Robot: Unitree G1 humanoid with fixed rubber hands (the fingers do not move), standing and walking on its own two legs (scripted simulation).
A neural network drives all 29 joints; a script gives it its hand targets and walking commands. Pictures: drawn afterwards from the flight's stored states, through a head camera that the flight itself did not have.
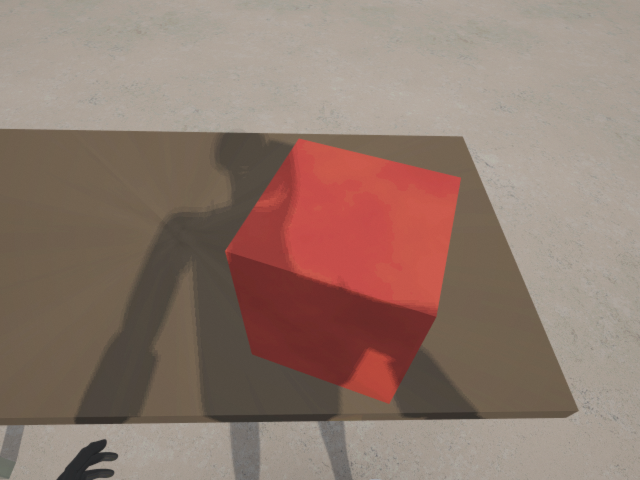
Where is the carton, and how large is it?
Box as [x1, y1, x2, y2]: [225, 139, 460, 403]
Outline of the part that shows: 298,139 225,250 252,354 388,403 436,316 460,178 319,143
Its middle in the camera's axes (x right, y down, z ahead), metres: +0.03 +0.05 +0.52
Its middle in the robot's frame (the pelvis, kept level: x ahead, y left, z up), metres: +0.38 -0.03 +0.04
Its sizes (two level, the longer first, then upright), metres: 0.210 0.200 0.250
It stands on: a table, 0.68 m high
